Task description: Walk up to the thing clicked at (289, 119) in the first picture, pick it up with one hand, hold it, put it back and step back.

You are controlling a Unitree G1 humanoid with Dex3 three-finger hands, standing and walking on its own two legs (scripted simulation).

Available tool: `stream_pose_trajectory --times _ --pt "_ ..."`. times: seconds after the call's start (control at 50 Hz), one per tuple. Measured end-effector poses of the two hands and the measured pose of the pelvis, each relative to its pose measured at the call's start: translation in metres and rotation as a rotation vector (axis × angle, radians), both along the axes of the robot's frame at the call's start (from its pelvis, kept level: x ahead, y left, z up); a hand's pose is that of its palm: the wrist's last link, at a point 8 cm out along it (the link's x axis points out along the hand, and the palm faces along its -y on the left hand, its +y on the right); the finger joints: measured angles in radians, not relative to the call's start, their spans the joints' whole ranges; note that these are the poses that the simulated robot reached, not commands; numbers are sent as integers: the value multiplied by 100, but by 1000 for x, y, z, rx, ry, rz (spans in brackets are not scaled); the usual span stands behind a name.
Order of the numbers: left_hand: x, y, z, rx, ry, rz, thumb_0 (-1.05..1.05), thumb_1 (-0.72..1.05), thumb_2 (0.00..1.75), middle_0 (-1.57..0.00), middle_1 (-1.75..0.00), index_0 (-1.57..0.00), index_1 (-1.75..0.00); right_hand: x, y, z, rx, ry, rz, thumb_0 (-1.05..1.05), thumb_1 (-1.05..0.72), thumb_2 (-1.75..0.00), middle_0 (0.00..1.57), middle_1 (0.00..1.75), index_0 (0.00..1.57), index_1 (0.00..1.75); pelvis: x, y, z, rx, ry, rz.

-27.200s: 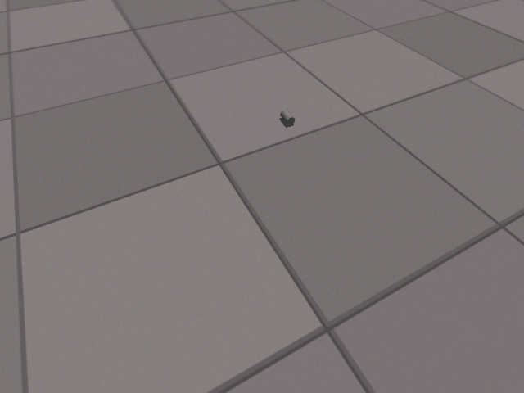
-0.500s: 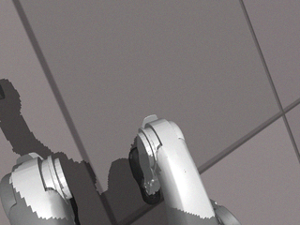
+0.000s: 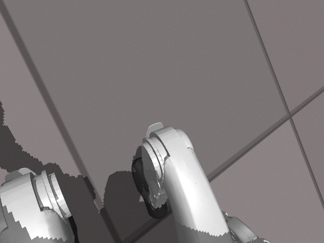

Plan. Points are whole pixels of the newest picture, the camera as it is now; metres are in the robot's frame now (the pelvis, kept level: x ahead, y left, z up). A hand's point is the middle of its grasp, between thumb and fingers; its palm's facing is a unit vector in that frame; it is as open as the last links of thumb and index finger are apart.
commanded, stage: rest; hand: left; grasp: from above
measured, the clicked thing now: out of the picture +0.47 +0.30 -0.28
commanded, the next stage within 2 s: open in 0.04 s
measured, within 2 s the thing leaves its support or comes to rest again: rests again in 0.48 s
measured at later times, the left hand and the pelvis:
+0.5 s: hand out of the picture +0.47 +0.30 -0.24, palm faces -0.43 -0.13 -0.89, open 9.1 cm; pelvis -0.01 +0.00 +0.00, yaw -1 degrees
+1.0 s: hand out of the picture +0.46 +0.30 -0.24, palm faces -0.46 -0.14 -0.88, open 12.2 cm; pelvis -0.01 +0.00 +0.00, yaw -1 degrees
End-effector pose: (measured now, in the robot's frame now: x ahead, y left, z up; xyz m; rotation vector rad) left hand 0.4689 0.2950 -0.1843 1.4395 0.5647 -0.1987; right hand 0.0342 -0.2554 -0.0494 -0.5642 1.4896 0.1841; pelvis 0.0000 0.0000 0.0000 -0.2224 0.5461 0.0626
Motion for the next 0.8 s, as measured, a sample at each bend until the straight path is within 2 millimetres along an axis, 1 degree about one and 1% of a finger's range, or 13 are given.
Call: stream_pose_trajectory --times 0.18,0.26,0.36,0.52,0.8 --pt "0 0 0 -2 1 -6 0 32 2 -98 -6 -98 -6 -6 3 6 -2 0 11 0 -91 -89 20 30 20 30 -2 0 1 -8 -12 -4" --pt "-1 1 0 -6 0 -2 0 31 6 -95 -9 -96 -9 -7 4 9 -2 -7 24 0 -90 -89 20 30 20 30 -4 1 1 -11 -22 -5" --pt "-1 2 1 -4 -9 -3 0 30 15 -88 -17 -89 -17 -9 4 11 -4 -10 35 0 -90 -89 20 30 21 30 -5 1 1 -15 -28 -8" --pt "4 5 4 10 -30 -3 0 21 34 -75 -32 -75 -32 -10 4 12 -5 -11 40 0 -90 -89 20 30 21 30 -6 2 0 -18 -32 -11" --pt "0 9 1 4 -2 14 0 -3 59 -50 -57 -50 -57 -7 8 14 3 -10 42 0 -90 -90 20 30 21 30 -5 2 3 -21 -22 -8"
